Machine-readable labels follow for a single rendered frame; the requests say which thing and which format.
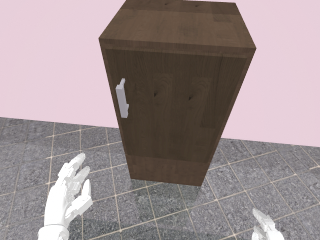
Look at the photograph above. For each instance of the cupboard door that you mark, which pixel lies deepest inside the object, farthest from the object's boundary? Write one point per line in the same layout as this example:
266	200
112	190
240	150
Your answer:
177	99

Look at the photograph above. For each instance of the handle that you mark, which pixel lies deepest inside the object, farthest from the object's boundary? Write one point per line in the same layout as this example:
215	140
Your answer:
120	92

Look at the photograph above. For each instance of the robot right hand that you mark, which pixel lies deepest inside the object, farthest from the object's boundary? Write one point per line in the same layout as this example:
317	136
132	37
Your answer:
267	225

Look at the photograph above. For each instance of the left robot forearm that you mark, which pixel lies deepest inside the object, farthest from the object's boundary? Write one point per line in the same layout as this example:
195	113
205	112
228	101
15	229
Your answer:
53	232

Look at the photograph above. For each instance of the robot left hand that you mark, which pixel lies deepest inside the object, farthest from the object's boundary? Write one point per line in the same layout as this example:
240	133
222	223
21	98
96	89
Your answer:
61	195

